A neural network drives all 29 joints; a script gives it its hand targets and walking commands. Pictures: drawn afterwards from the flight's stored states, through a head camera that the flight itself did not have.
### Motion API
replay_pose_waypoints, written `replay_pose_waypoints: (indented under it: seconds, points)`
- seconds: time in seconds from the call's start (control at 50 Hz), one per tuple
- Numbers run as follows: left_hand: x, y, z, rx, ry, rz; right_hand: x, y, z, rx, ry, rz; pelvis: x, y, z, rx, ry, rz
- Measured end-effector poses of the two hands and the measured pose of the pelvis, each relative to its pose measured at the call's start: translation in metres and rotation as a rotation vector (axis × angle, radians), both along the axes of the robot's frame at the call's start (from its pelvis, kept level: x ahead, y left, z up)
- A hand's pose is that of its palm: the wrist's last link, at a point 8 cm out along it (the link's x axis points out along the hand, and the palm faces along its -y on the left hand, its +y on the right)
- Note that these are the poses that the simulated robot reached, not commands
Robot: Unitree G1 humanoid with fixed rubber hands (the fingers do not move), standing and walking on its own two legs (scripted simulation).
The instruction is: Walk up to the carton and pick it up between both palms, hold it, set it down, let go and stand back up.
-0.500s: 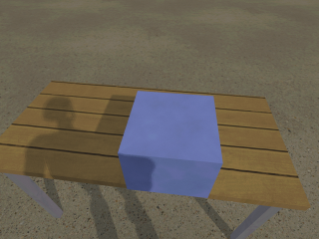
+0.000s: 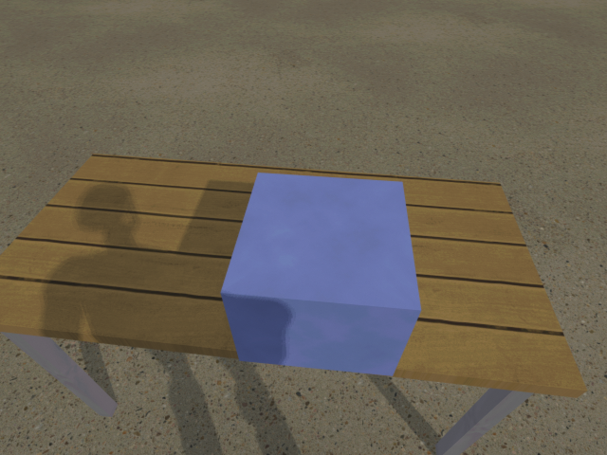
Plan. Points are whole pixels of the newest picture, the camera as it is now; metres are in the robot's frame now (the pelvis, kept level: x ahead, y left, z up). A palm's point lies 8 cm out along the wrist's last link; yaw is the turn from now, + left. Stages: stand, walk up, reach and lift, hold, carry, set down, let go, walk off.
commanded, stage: stand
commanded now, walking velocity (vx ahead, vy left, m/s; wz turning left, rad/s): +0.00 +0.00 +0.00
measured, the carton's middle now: (322, 269) +0.45 -0.01 -0.03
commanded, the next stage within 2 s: none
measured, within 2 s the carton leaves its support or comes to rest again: neither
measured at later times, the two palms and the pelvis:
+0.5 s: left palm out of the picture +0.05 +0.27 -0.11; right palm out of the picture +0.05 -0.27 -0.11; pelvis +0.00 +0.00 +0.00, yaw +0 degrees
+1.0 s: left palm out of the picture +0.05 +0.27 -0.12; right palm out of the picture +0.05 -0.27 -0.11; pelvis +0.00 +0.00 +0.00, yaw +0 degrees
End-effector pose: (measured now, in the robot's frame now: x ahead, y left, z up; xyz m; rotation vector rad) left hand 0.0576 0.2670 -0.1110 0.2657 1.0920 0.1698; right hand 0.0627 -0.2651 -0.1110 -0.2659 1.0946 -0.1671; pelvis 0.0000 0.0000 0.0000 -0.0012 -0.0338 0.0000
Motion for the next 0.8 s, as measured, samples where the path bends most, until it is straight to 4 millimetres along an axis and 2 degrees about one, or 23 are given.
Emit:
replay_pose_waypoints:
  seconds: [0.8]
  points:
    - [-0.007,-0.001,-0.004,-0.004,0.041,0.002,-0.017,-0.001,-0.003,-0.004,0.048,-0.026,0.001,0.001,0.001,-0.002,0.005,-0.006]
